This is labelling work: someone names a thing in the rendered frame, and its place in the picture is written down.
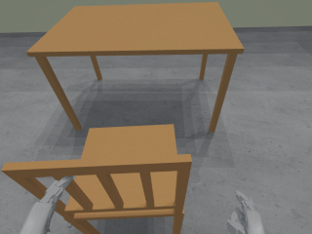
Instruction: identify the robot right hand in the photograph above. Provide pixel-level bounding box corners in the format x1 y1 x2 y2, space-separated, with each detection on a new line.
227 190 265 234

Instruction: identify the table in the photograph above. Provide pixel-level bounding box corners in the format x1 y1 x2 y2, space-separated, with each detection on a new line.
26 2 245 133

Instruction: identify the chair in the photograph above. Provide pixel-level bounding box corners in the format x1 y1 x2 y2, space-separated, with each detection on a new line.
1 124 192 234

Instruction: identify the robot left hand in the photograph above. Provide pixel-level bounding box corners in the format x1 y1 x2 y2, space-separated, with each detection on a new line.
19 175 73 234

